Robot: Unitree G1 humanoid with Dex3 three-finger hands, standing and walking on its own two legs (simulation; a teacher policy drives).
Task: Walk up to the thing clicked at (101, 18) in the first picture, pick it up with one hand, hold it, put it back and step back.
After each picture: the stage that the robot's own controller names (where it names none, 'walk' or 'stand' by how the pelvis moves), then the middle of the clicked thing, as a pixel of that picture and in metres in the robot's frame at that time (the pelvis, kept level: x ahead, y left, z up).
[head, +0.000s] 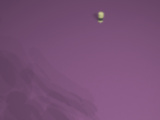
stand; (100, 17) +1.87 -0.23 -0.72
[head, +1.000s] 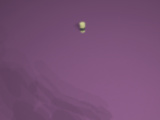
walk; (82, 27) +1.76 +0.13 -0.70
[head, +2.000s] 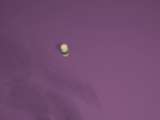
walk; (64, 50) +1.24 +0.28 -0.72
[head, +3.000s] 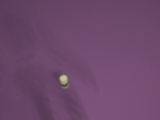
walk; (64, 81) +0.82 +0.23 -0.72
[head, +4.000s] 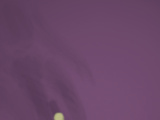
walk; out of the picture +0.48 +0.21 -0.70
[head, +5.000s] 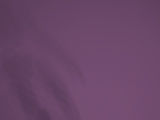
stand; out of the picture +0.41 +0.24 -0.72
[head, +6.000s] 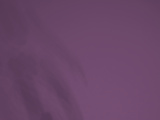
stand; out of the picture +0.39 +0.23 -0.72
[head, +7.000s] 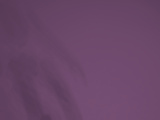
stand; out of the picture +0.38 +0.23 -0.73
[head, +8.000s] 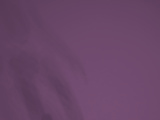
stand; out of the picture +0.37 +0.23 -0.73
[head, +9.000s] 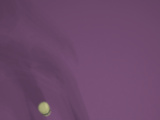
go down; (44, 109) +0.41 +0.24 -0.64
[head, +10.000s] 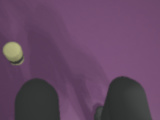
go down; (14, 54) +0.45 +0.27 -0.29
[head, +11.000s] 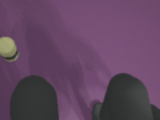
close in; (8, 50) +0.46 +0.27 -0.27
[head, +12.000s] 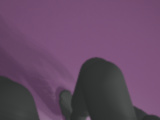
close in; out of the picture +0.43 +0.31 -0.22
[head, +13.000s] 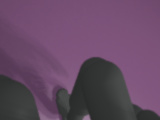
close; out of the picture +0.43 +0.31 -0.23
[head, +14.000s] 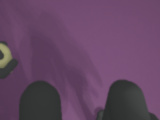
lift; (0, 61) +0.37 +0.28 -0.08
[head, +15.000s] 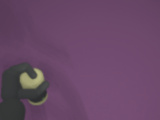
hold; (35, 87) +0.33 +0.17 +0.03
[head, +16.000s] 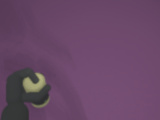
hold; (37, 91) +0.33 +0.17 -0.01
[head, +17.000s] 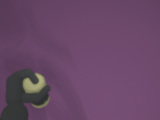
hold; (37, 91) +0.33 +0.18 -0.01
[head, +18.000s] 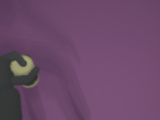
crouch; (26, 72) +0.39 +0.20 -0.06
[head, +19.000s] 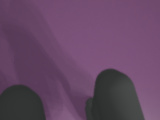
lower; out of the picture +0.50 +0.29 -0.10
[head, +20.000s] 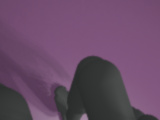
lower; out of the picture +0.44 +0.31 -0.23
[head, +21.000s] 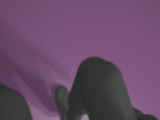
lower; out of the picture +0.44 +0.32 -0.23
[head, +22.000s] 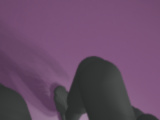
lower; out of the picture +0.44 +0.32 -0.23
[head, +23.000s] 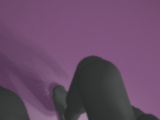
lower; out of the picture +0.44 +0.32 -0.23
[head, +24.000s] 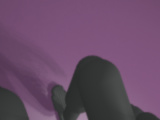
open; out of the picture +0.44 +0.31 -0.23
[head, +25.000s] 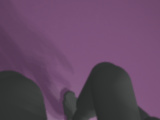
stand; out of the picture +0.44 +0.30 -0.24
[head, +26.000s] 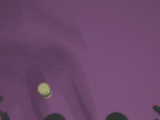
stand; (45, 90) +0.44 +0.23 -0.54
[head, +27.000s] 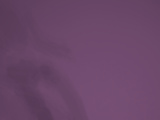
stand; out of the picture +0.41 +0.23 -0.67
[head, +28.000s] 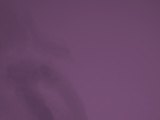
stand; out of the picture +0.41 +0.22 -0.67
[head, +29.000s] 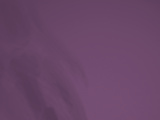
stand; out of the picture +0.42 +0.21 -0.71
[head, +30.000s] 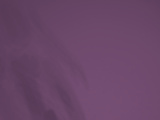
stand; out of the picture +0.42 +0.22 -0.72
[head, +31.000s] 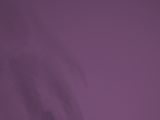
stand; out of the picture +0.40 +0.23 -0.73
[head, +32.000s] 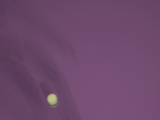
walk; (52, 100) +0.47 +0.20 -0.71
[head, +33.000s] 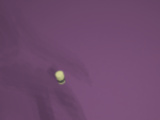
walk; (60, 77) +0.76 +0.27 -0.71
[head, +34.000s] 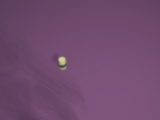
stand; (62, 63) +1.07 +0.21 -0.71
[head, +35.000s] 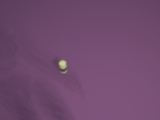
stand; (63, 66) +1.00 +0.21 -0.72
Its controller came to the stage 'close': yes
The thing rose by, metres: 0.70
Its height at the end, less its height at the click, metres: +0.00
